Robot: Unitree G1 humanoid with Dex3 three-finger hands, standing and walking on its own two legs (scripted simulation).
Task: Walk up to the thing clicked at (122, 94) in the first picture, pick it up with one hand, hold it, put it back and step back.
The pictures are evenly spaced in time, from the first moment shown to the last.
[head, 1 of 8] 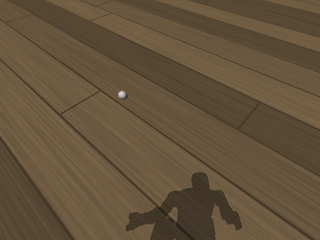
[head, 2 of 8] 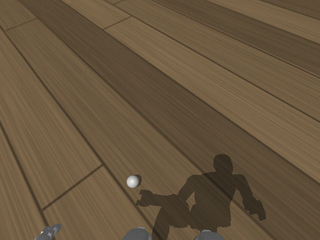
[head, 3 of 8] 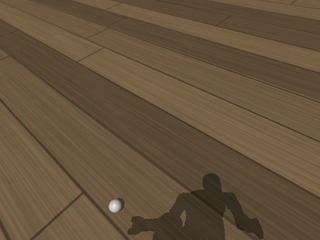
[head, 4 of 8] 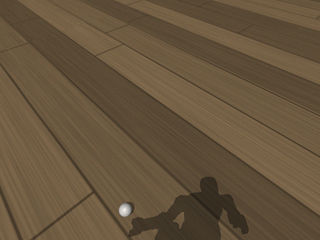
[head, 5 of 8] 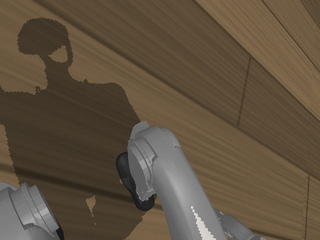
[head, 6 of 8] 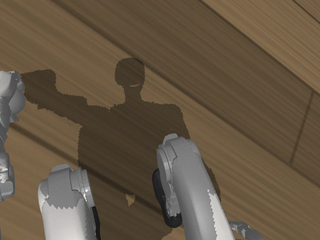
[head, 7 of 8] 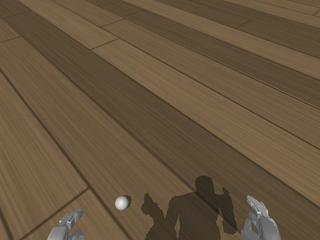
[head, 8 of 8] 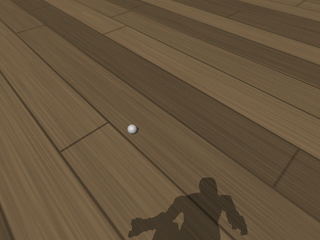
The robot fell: no
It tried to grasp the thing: yes
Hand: left
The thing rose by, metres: 0.68
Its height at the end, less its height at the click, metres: +0.00
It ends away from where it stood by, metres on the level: 0.02
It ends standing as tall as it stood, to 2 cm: yes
